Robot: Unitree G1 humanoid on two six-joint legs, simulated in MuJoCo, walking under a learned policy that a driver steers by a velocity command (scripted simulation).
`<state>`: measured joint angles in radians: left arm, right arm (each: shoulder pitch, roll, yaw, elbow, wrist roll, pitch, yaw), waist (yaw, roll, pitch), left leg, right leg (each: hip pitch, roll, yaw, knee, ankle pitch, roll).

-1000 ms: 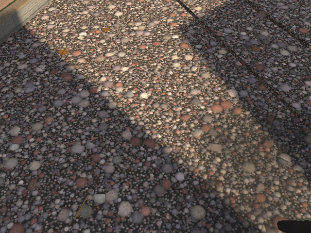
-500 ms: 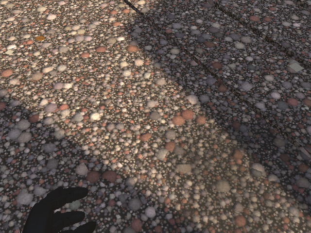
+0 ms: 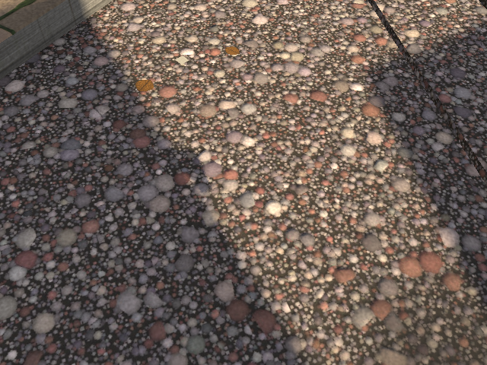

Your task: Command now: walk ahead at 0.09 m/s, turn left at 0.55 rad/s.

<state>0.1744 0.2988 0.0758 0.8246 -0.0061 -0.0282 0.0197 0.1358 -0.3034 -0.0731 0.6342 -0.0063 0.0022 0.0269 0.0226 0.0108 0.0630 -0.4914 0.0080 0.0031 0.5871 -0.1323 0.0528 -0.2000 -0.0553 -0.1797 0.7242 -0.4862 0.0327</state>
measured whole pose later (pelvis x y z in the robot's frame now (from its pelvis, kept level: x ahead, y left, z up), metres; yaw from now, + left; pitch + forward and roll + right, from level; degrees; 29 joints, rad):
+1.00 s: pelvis +0.04 +0.00 +0.02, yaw +36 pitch +2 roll -1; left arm 0.12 0.35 0.09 0.75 0.01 0.02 0.02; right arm 0.18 -0.31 -0.07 0.58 0.01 0.03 -0.01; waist 0.01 -0.04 0.07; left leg -0.28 -0.03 -0.05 0.48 -0.22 0.04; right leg -0.50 -0.03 0.01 1.09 -0.45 0.08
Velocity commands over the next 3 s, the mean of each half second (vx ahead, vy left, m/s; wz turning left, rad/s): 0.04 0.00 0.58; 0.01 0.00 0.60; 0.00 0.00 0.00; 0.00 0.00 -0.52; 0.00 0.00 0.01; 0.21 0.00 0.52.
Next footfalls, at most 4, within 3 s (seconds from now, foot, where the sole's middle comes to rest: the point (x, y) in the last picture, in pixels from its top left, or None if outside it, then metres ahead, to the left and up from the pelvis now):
0.42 right None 0.14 -0.14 -0.76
0.84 left None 0.03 0.11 -0.76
1.24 right None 0.18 -0.08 -0.76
1.80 right None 0.16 -0.12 -0.76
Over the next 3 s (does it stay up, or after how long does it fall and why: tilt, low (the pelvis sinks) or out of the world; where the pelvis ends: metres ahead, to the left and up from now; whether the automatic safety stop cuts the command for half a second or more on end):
stays up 0.14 0.06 0.02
